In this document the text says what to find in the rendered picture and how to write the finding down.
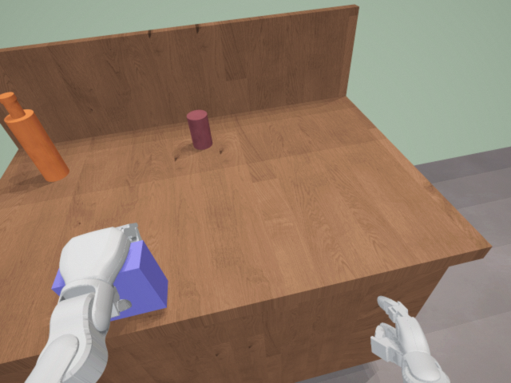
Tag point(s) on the right robot hand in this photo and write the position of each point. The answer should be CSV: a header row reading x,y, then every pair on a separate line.
x,y
390,343

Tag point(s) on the table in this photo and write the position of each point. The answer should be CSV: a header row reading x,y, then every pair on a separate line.
x,y
276,241

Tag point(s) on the right robot forearm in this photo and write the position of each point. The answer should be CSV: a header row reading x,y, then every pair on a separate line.
x,y
420,367

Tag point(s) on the left robot forearm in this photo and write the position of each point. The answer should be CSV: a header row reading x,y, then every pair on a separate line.
x,y
76,351

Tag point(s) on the sponge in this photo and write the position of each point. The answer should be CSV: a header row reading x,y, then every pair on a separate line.
x,y
140,280

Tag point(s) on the left robot hand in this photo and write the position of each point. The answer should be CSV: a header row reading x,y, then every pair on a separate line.
x,y
99,255

